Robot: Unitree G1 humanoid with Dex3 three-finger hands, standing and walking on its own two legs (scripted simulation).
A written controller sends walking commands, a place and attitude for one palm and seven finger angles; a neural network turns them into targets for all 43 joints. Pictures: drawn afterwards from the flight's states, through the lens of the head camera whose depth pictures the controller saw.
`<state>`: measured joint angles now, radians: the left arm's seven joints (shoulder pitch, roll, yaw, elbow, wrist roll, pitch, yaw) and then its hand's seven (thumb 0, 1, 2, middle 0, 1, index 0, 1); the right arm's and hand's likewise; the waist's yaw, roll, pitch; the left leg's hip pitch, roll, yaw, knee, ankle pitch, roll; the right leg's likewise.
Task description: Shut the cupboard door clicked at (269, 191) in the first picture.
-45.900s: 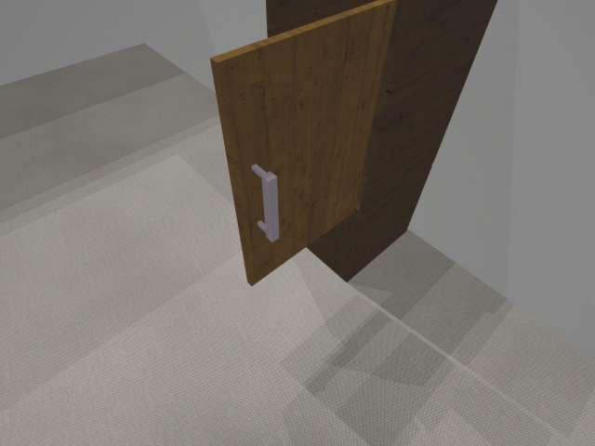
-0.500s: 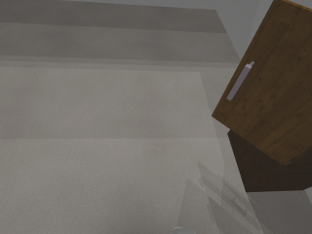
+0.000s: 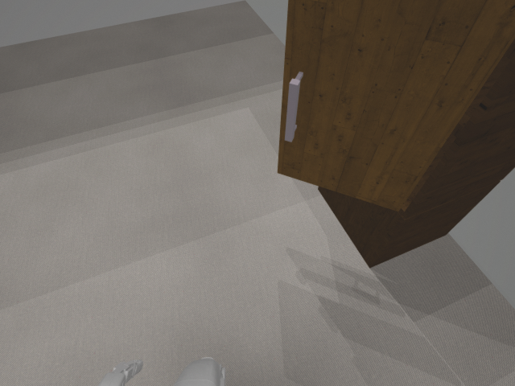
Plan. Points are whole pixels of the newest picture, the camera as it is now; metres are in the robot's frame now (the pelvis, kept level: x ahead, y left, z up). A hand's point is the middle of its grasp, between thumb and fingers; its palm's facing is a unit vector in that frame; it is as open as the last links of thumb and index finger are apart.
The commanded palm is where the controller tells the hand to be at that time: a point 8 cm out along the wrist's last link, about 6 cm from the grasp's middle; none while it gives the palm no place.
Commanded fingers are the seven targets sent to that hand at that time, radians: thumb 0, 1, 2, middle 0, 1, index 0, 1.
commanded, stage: turn to face it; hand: left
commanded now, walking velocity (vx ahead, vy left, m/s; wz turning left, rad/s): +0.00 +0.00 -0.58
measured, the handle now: (294, 108) +0.73 -0.07 -0.04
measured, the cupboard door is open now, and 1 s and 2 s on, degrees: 44 44 44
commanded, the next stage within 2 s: take the last steps up to it in 0.48 s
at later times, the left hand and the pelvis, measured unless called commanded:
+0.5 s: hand (149, 377) +0.15 +0.20 -0.16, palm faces -0.26 -0.93 -0.25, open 7.4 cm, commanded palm none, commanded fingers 0.00 0.90 0.90 -0.20 -0.30 -0.20 -0.30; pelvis +0.00 +0.02 +0.00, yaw -16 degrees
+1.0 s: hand (177, 354) +0.19 +0.16 -0.16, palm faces -0.38 -0.91 -0.14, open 7.4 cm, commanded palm none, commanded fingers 0.00 0.90 0.90 -0.20 -0.30 -0.20 -0.30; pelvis +0.06 +0.02 +0.01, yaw -22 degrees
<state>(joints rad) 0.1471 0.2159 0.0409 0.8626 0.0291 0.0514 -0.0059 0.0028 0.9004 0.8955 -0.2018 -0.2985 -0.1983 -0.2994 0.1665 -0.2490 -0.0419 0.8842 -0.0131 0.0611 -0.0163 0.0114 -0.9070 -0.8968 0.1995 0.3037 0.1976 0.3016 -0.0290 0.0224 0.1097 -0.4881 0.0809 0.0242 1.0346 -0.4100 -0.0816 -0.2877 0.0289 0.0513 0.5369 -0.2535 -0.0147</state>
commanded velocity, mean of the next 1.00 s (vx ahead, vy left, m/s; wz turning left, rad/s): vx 0.13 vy -0.01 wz -0.25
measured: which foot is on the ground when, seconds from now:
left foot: up 0.00-0.12, down 0.14-0.50, up 0.52-0.76, down 0.78-1.00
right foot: down 0.00-0.14, up 0.16-0.48, down 0.50-0.78, up 0.80-1.00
